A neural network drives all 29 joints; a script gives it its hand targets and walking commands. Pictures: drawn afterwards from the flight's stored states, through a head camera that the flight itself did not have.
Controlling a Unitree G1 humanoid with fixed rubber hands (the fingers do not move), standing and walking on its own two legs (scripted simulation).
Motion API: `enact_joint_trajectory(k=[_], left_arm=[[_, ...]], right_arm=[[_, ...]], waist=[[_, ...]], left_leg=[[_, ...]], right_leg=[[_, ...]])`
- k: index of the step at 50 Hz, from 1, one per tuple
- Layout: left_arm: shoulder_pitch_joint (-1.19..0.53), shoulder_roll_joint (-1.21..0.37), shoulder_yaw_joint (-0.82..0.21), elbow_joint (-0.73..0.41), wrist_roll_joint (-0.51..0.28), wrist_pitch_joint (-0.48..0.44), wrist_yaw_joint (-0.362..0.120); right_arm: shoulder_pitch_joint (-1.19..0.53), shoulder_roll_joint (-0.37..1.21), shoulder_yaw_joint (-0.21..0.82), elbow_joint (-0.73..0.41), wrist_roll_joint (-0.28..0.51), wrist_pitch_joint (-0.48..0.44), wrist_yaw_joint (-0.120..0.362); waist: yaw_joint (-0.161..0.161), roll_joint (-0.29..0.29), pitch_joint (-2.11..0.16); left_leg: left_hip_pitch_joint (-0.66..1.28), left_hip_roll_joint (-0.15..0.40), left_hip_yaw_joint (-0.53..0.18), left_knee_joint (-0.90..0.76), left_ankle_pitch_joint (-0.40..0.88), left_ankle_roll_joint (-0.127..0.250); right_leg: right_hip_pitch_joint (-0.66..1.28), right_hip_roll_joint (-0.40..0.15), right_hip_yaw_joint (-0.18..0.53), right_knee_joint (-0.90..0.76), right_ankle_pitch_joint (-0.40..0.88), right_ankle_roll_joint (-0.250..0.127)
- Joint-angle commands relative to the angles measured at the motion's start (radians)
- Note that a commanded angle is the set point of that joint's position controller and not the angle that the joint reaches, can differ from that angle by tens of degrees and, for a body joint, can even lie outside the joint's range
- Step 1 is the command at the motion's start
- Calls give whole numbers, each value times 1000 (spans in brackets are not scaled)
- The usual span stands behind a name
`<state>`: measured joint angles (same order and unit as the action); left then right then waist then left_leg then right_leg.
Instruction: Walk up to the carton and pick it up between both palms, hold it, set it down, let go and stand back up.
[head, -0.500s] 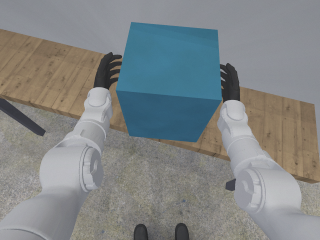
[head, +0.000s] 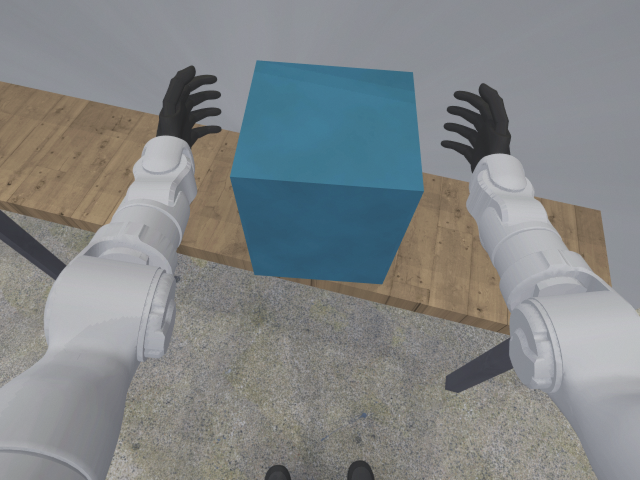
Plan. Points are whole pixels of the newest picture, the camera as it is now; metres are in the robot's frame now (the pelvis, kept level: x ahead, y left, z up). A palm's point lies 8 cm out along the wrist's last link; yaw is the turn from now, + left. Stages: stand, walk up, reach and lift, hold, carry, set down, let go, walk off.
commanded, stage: set down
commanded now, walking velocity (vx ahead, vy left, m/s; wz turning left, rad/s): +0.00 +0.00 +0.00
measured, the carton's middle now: (325, 183) +0.51 -0.01 -0.01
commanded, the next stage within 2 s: none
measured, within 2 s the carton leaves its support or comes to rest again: neither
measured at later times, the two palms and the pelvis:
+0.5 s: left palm (169, 88) +0.51 +0.16 +0.16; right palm (522, 119) +0.46 -0.21 +0.16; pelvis +0.00 -0.01 +0.01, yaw +1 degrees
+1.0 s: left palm (161, 144) +0.47 +0.18 +0.13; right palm (514, 170) +0.42 -0.21 +0.13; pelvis +0.01 -0.01 +0.01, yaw +2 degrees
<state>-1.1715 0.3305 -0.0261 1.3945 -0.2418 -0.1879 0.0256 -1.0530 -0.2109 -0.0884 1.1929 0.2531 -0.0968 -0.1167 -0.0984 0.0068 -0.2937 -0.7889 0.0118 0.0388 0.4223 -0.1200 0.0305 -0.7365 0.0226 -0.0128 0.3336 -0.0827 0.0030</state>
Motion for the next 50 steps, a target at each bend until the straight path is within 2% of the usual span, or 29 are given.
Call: enact_joint_trajectory(k=[1, 7, 8, 9, 10, 12, 14, 21, 28, 36, 41, 44, 50], left_arm=[[-491, 159, 21, -222, 7, 10, -1], [-521, 173, 15, -281, -3, 123, 1], [-461, 151, -86, 0, -36, 135, -29], [-482, 125, -88, -96, -76, 114, -34], [-510, 146, -104, -92, -76, 98, -31], [-538, 164, -88, -109, -65, 81, -27], [-557, 183, -66, -138, -50, 82, -27], [-600, 233, -15, -237, -26, 130, -18], [-601, 245, -7, -305, -30, 223, -16], [-469, 197, 7, -294, 3, 297, -44], [-331, 153, 52, -332, 62, 272, -70], [-289, 143, 80, -403, 89, 235, -76], [-288, 160, 79, -518, 67, 158, -56]], right_arm=[[-448, -166, -22, -216, -12, -5, -14], [-486, -178, -30, -266, -17, 96, -40], [-447, -122, -59, 37, -55, 140, -45], [-466, -178, -75, -83, -57, 114, -43], [-499, -166, -76, -86, -59, 106, -41], [-516, -166, -75, -121, -62, 96, -35], [-520, -165, -76, -152, -64, 100, -34], [-558, -160, -68, -268, -64, 147, -41], [-568, -184, -58, -310, -50, 220, -61], [-442, -168, -60, -274, -42, 281, -75], [-295, -123, -78, -319, -64, 258, -76], [-239, -99, -97, -396, -91, 220, -75], [-239, -86, -103, -521, -119, 141, -67]], waist=[[-8, 83, -781], [-18, 98, -703], [-136, 108, -392], [-95, 143, -422], [-99, 126, -481], [-86, 137, -563], [-73, 140, -618], [-35, 112, -742], [-42, 99, -735], [-69, 103, -518], [-69, 108, -412], [-59, 112, -409], [-19, 113, -542]], left_leg=[[621, -1, -34, 67, 429, -44], [649, -2, -32, 40, 385, -44], [517, 41, -92, 48, 188, -60], [548, 25, -77, 11, 96, -70], [563, 26, -71, 8, 125, -63], [609, 25, -72, 28, 251, -69], [639, 19, -70, 36, 330, -73], [615, 0, -49, 11, 372, -46], [656, -5, -50, 10, 420, -41], [699, -5, -71, -12, 418, -54], [714, -11, -74, -36, 397, -57], [726, -18, -65, -41, 381, -59], [723, -24, -35, -19, 357, -64]], right_leg=[[326, 16, -34, 38, 392, 23], [356, 14, -40, 12, 345, 17], [184, -20, -31, -20, 213, -2], [168, -24, -49, -10, 109, -8], [186, -21, -57, -12, 142, -3], [232, -18, -49, -2, 253, -7], [264, -15, -44, -11, 308, -8], [409, -19, -34, -10, 404, 5], [453, -12, -31, -22, 444, 6], [468, -8, -32, -72, 391, -20], [490, -3, -39, -86, 352, -43], [488, 4, -48, -79, 332, -46], [487, 21, -54, -30, 346, -33]])
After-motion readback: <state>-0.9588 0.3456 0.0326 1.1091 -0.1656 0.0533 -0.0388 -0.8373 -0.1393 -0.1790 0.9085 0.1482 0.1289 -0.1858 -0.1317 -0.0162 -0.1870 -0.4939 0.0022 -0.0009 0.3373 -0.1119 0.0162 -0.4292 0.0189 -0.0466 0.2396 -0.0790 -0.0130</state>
